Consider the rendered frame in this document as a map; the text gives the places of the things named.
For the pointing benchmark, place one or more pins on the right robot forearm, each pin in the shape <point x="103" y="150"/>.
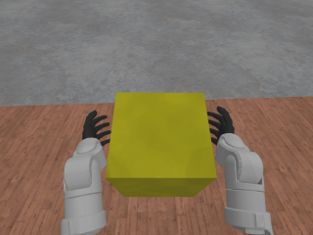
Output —
<point x="245" y="198"/>

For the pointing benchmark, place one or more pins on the carton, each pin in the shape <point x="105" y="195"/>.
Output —
<point x="160" y="145"/>

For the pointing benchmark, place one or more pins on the left robot hand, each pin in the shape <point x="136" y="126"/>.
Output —
<point x="90" y="130"/>

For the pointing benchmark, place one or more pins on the right robot hand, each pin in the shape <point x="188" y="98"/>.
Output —
<point x="225" y="125"/>

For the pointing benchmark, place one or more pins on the left robot forearm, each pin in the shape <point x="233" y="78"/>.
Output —
<point x="82" y="178"/>

